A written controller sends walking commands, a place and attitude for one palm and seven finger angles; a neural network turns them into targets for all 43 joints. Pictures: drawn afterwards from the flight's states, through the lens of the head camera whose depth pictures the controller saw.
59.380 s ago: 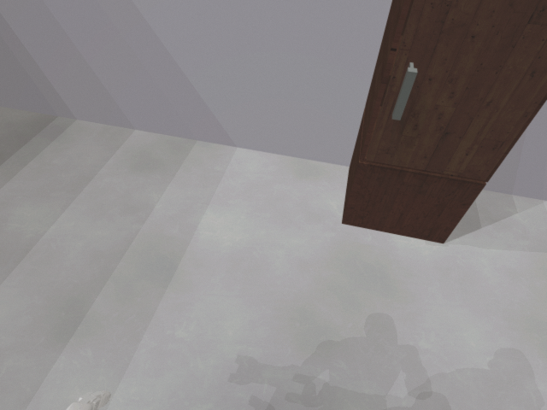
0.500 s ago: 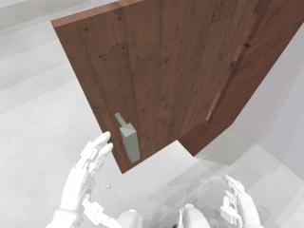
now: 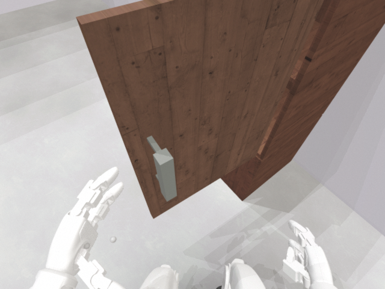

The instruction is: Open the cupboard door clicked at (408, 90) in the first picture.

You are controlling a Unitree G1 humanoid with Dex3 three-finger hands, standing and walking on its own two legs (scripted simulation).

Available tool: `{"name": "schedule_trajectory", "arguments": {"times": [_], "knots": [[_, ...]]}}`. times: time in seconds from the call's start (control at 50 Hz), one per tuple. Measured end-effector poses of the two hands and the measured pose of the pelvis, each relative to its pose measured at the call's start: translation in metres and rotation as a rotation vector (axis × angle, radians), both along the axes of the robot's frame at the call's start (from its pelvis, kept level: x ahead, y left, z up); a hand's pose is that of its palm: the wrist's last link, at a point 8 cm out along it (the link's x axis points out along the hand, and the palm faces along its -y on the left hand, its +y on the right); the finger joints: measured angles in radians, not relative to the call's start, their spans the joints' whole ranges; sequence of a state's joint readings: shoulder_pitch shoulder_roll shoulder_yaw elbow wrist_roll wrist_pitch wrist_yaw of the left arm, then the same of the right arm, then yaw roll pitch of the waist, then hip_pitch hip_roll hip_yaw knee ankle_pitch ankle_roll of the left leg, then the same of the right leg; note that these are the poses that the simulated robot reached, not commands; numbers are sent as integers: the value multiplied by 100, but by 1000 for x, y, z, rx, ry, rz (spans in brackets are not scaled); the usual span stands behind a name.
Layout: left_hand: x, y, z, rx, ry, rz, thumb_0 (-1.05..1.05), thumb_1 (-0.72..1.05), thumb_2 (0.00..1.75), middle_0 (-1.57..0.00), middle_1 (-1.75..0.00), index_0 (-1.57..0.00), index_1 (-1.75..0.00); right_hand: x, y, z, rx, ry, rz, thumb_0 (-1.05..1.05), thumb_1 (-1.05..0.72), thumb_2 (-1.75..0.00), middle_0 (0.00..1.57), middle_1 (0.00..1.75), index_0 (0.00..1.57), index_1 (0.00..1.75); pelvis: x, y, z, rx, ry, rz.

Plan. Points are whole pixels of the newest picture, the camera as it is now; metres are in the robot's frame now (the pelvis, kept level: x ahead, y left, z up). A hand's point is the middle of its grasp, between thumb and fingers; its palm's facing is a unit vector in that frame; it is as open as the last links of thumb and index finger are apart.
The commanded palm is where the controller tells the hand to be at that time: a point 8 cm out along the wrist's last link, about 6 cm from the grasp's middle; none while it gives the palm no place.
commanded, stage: draw the hand back to the body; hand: left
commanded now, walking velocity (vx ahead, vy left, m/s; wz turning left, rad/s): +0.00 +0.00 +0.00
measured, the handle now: (161, 169) +0.34 +0.09 +0.06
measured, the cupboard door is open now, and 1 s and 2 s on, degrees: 85 85 85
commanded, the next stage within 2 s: step back with the hand held close in 1.46 s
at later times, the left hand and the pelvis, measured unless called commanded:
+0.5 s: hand (55, 212) +0.21 +0.21 +0.15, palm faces +0.10 -0.96 -0.27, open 15.6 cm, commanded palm +0.17 +0.26 +0.18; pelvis +0.03 +0.02 +0.06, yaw +0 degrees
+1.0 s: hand out of the picture +0.23 +0.26 +0.24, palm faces +0.40 -0.82 -0.41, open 10.0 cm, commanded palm +0.18 +0.31 +0.26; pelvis +0.05 +0.01 +0.10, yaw -1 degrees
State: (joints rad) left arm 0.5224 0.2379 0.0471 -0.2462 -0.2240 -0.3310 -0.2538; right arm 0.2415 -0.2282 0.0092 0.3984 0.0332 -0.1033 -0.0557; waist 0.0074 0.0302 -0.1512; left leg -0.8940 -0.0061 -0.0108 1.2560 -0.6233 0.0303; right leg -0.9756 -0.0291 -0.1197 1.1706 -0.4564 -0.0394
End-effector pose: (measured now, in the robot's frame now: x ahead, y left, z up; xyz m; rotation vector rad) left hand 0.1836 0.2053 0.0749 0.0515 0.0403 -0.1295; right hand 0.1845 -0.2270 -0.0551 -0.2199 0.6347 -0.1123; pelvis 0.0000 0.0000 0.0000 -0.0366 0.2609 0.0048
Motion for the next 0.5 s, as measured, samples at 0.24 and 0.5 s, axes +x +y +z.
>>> {"name": "schedule_trajectory", "arguments": {"times": [0.24,0.5], "knots": [[-1,25,47,23,4,37,-1,-50,30,-15,-30,-15,-30,-10,8,32,20,-15,-23,1,-90,-90,21,30,20,30,9,7,32,-6,-70,2],[0,56,91,230,31,242,-1,-37,36,-16,-30,-16,-30,11,17,63,-3,-61,-18,1,-90,-90,20,30,20,29,26,16,59,-5,-152,-3]]}}
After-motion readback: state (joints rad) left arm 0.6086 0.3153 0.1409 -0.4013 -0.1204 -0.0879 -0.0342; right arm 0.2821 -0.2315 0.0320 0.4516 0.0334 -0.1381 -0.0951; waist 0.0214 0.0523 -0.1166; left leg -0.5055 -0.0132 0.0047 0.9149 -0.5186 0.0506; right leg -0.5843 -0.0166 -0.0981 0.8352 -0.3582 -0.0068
